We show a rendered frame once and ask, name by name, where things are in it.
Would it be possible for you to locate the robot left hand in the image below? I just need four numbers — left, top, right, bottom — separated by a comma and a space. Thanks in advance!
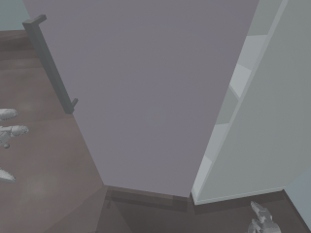
0, 109, 29, 183

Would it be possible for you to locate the handle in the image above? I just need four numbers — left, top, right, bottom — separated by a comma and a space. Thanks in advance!
22, 15, 79, 115

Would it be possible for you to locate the fridge door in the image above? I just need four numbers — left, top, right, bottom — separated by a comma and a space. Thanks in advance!
22, 0, 259, 198

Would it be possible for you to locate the robot right hand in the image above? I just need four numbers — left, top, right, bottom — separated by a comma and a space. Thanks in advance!
245, 201, 282, 233

